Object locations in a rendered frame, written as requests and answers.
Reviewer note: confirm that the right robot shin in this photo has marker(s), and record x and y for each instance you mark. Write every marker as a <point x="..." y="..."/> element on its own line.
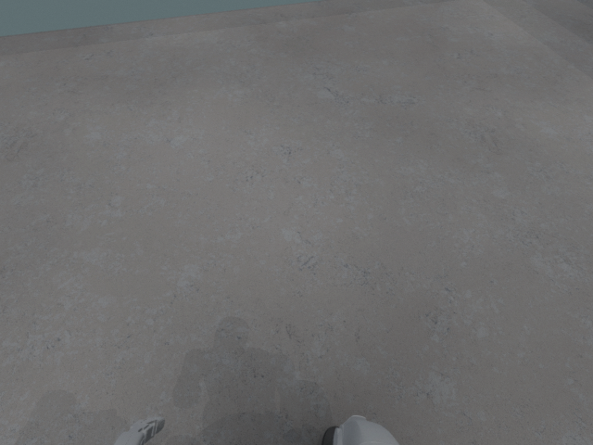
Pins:
<point x="355" y="417"/>

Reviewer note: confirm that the robot left hand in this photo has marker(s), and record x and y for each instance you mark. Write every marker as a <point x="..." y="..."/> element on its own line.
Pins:
<point x="141" y="431"/>

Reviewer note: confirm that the robot right thigh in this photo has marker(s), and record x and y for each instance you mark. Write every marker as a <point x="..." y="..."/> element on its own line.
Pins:
<point x="361" y="432"/>

